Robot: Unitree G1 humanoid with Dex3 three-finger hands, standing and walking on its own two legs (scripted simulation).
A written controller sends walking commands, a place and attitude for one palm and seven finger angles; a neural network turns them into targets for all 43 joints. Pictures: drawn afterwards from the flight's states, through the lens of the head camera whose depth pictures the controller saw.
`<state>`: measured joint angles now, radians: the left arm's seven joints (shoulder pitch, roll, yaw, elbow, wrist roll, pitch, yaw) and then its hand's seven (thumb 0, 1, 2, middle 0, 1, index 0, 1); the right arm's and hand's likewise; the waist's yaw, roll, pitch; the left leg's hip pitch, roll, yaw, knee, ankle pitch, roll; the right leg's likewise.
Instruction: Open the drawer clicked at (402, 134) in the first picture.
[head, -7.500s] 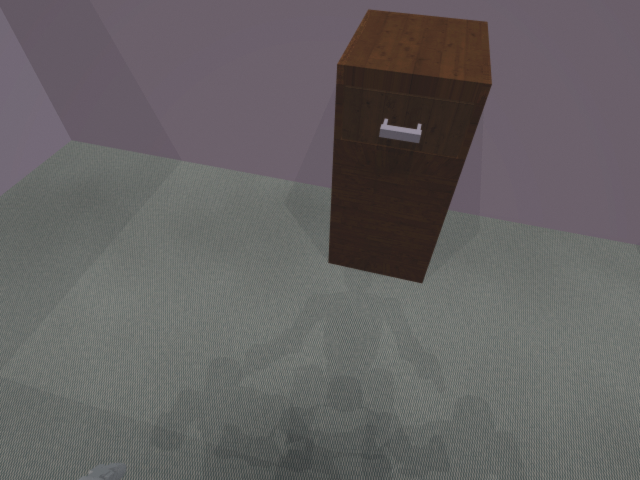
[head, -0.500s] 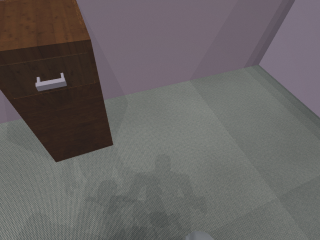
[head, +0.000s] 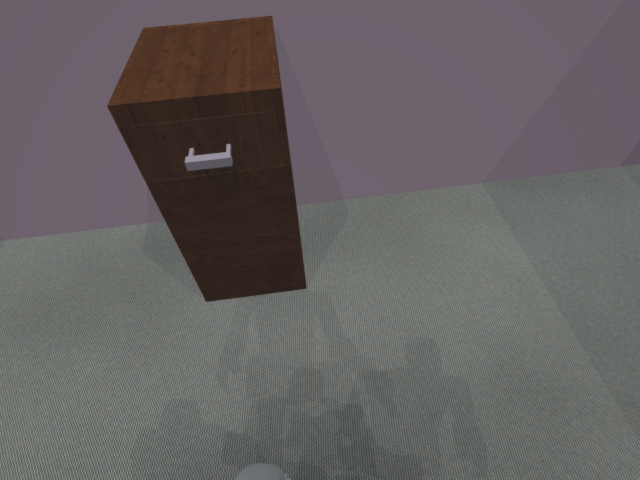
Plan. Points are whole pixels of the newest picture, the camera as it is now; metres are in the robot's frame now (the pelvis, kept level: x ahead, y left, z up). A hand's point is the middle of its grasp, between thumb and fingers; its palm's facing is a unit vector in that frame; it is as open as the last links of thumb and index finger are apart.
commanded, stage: turn to face it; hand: left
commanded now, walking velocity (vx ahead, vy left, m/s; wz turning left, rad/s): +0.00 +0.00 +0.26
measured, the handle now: (209, 155) +0.83 +0.31 -0.09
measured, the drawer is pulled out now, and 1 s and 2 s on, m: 0.00 0.00 0.00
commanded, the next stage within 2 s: take the last steps up to it in 0.04 s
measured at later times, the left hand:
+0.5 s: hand out of the picture +0.02 +0.25 -0.17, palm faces +0.13 -0.97 -0.18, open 7.4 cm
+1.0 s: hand out of the picture +0.14 +0.17 -0.17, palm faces +0.17 -0.96 -0.20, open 7.2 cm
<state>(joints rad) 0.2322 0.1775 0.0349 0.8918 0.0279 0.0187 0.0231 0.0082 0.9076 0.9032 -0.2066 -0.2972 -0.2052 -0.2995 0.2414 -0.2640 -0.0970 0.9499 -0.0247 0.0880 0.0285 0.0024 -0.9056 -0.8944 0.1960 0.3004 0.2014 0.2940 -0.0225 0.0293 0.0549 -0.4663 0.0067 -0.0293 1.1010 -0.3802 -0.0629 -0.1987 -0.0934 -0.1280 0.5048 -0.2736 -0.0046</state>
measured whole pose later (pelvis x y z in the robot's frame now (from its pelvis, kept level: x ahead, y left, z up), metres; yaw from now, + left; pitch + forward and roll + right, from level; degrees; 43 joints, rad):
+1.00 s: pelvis +0.16 -0.01 +0.00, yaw +7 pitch -2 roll +0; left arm 0.32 0.15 0.04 1.10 0.03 -0.06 0.02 0.00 0.94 0.90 -0.20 -0.30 -0.20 -0.30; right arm 0.29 -0.18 -0.07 1.05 -0.03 0.00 0.02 0.00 -0.91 -0.89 0.19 0.30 0.20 0.29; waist -0.01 0.03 -0.01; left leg -0.51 0.12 0.08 0.94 -0.24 -0.02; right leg -0.11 -0.01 -0.17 0.36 -0.22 -0.04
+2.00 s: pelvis +0.30 +0.04 -0.02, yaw +8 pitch -3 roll +1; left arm 0.18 0.19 0.04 0.95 0.02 0.05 0.05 0.01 0.91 0.90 -0.21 -0.30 -0.21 -0.30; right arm 0.23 -0.22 -0.06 0.89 -0.02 0.03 -0.01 0.00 -0.91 -0.89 0.19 0.30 0.20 0.29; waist -0.01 0.00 0.04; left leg -0.23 0.01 0.06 0.63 -0.34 0.00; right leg -0.40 -0.11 -0.07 0.65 -0.24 0.00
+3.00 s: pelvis +0.30 +0.05 +0.00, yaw +10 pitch -1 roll +1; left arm 0.33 0.13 0.02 1.07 0.02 -0.01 0.03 0.01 0.92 0.90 -0.20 -0.30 -0.20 -0.30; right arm 0.35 -0.14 0.00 1.06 -0.02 -0.02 -0.02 0.00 -0.91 -0.89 0.20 0.30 0.20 0.29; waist 0.00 0.01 0.00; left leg -0.19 -0.01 0.03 0.48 -0.27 0.01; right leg -0.30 0.01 0.04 0.48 -0.16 -0.01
